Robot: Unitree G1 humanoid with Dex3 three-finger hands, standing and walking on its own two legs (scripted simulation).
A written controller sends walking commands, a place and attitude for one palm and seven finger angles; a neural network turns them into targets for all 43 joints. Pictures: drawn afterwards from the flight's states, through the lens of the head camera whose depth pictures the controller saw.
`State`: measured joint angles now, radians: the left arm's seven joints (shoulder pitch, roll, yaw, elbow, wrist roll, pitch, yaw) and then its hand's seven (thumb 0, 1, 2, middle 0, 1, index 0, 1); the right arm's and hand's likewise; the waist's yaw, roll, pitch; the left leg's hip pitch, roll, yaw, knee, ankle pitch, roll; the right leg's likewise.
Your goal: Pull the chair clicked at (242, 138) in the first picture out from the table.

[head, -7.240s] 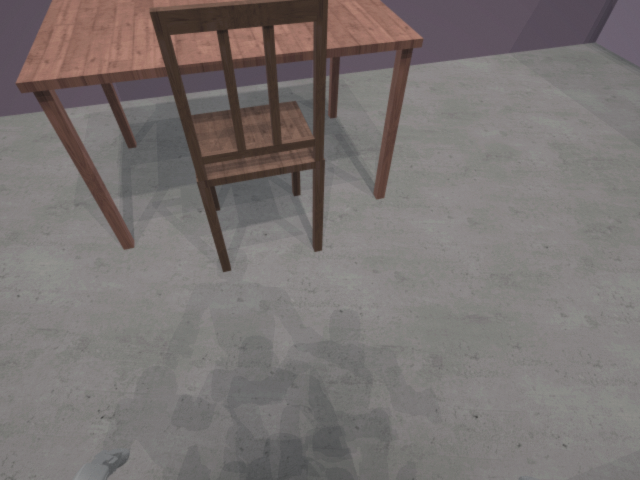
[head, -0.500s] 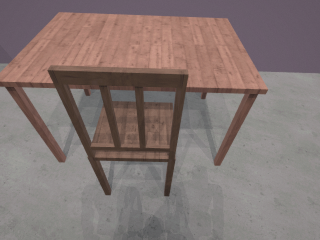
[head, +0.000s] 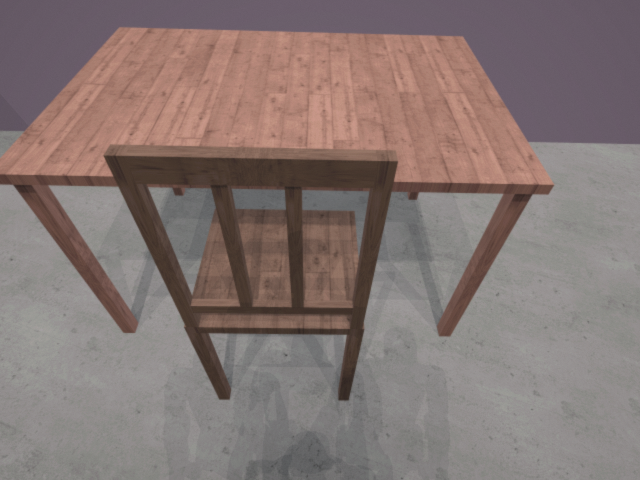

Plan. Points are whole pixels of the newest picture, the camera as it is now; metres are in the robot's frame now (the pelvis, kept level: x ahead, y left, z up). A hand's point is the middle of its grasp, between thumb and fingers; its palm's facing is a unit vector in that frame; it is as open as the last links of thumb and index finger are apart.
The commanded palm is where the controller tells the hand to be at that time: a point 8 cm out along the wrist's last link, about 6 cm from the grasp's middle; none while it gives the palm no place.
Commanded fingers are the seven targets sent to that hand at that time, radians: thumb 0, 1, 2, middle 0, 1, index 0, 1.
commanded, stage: come to a stop and stand still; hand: left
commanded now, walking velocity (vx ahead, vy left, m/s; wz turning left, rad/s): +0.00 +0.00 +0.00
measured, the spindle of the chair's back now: (235, 252) +0.49 +0.19 -0.06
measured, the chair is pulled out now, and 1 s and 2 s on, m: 0.00 0.00 0.00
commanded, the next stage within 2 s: look again from close up in 0.34 s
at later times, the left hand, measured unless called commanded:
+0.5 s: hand out of the picture -0.01 +0.16 -0.18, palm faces +0.04 -0.98 -0.18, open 7.4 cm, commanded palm none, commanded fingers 0.00 0.90 0.90 -0.20 -0.30 -0.20 -0.30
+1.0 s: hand out of the picture -0.05 +0.18 -0.19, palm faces +0.03 -0.99 -0.17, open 7.4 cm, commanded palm none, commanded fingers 0.00 0.90 0.90 -0.20 -0.30 -0.20 -0.30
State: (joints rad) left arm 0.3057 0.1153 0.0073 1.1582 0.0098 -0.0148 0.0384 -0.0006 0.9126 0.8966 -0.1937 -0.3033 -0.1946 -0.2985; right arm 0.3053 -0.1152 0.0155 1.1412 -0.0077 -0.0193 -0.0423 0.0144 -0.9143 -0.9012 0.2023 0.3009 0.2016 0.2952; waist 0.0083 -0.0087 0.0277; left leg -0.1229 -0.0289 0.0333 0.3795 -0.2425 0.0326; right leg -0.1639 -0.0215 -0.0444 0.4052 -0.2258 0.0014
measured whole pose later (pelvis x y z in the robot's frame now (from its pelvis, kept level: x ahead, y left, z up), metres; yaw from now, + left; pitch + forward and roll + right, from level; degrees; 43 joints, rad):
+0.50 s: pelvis +0.01 +0.00 +0.00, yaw +0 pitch +0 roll -1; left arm 0.29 0.12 0.00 1.15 0.01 -0.04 0.06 0.00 0.91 0.90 -0.20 -0.30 -0.20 -0.30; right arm 0.29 -0.14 0.02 1.12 -0.01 -0.01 -0.04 0.02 -0.92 -0.90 0.20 0.30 0.20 0.30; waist 0.00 0.01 0.04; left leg -0.15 -0.02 0.02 0.44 -0.29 0.03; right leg -0.17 -0.02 -0.06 0.43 -0.25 0.01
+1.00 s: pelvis -0.03 +0.02 -0.01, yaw +0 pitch -3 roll +0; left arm 0.34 0.15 -0.01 1.09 0.02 -0.01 0.04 0.00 0.91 0.90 -0.19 -0.30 -0.20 -0.30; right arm 0.31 -0.14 0.01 1.10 -0.01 -0.01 -0.01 0.01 -0.91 -0.90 0.20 0.30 0.20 0.30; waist 0.00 -0.02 0.01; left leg -0.19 -0.05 0.05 0.48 -0.25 0.06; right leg -0.22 -0.04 -0.03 0.48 -0.22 0.02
